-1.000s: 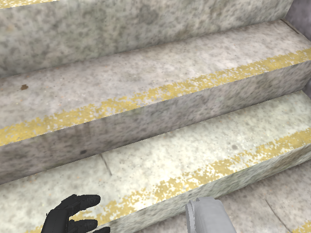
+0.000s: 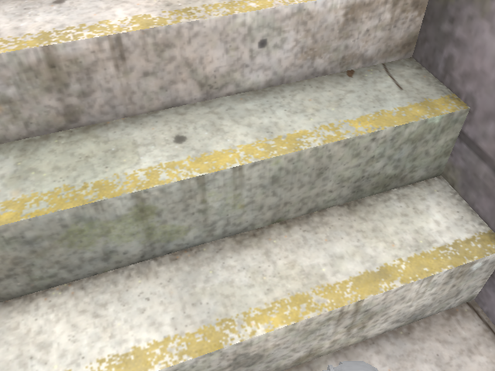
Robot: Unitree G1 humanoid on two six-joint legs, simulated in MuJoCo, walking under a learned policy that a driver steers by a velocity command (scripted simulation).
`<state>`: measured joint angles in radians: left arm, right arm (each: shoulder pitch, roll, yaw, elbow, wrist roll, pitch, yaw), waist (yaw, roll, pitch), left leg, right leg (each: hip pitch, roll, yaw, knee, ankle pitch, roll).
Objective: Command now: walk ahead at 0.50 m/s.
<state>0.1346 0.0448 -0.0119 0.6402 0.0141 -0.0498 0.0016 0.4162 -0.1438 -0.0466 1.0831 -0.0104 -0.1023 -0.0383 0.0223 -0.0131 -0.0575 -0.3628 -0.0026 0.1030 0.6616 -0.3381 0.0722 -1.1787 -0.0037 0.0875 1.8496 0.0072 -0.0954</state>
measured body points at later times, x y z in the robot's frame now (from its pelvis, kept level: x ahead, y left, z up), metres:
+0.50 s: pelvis +0.26 -0.18 +0.10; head +0.28 -0.19 +0.55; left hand +0.43 +0.05 +0.00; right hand +0.38 -0.44 -0.02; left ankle +0.15 -0.04 -0.39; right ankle +0.37 -0.28 -0.54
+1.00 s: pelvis +0.48 -0.18 +0.23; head +0.52 -0.20 +0.68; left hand +0.33 +0.02 +0.11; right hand +0.75 -0.26 +0.13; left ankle +0.57 -0.10 -0.33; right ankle +0.39 -0.29 -0.52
